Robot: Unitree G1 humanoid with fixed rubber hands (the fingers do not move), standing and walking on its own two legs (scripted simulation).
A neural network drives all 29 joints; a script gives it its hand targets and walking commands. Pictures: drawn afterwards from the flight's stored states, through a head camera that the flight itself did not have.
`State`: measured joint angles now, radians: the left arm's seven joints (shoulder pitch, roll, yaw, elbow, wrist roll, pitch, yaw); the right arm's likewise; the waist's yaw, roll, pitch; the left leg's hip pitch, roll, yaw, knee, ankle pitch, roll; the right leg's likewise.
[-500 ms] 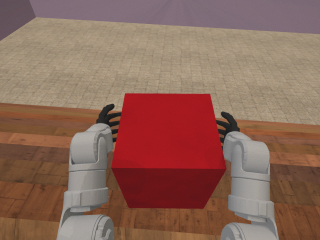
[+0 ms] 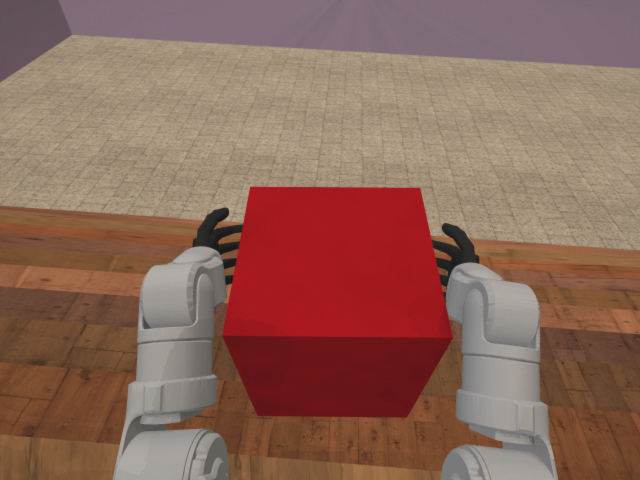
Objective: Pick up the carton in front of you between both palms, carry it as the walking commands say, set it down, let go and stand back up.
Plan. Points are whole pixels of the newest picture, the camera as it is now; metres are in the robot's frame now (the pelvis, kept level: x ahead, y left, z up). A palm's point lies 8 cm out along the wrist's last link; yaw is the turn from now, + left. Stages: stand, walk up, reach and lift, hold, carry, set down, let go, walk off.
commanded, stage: carry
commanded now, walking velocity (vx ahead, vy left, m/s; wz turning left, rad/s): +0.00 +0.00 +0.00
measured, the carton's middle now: (333, 309) +0.33 +0.00 +0.05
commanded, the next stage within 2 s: none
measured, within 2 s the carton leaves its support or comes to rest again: neither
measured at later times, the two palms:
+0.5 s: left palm (197, 241) +0.37 +0.18 +0.12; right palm (432, 248) +0.38 -0.12 +0.12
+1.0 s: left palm (222, 170) +0.55 +0.18 +0.10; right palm (404, 179) +0.57 -0.12 +0.09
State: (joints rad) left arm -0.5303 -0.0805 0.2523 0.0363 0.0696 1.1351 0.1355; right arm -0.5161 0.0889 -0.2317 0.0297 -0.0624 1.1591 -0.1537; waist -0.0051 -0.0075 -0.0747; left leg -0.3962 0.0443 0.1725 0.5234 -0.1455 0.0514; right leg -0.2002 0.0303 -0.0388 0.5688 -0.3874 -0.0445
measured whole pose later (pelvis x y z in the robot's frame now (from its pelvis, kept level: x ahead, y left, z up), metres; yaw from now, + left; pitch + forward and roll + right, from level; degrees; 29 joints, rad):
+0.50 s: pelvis +0.05 +0.01 -0.01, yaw -1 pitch +3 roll +0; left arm -0.53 -0.08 0.22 0.07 0.07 1.13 0.14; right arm -0.51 0.08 -0.26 0.04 -0.05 1.16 -0.15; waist 0.05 -0.04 -0.13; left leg -0.43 -0.01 0.14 0.67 -0.40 0.08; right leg -0.17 0.01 -0.02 0.59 -0.47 -0.03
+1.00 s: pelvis +0.23 +0.02 -0.02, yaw +1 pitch +4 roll -1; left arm -0.52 -0.11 0.25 0.01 0.09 1.10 0.14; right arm -0.50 0.05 -0.21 0.00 -0.03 1.14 -0.15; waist 0.04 0.04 -0.10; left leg -0.38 -0.03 0.05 1.04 -0.48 0.07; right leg -0.45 0.05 -0.09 0.73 -0.40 -0.09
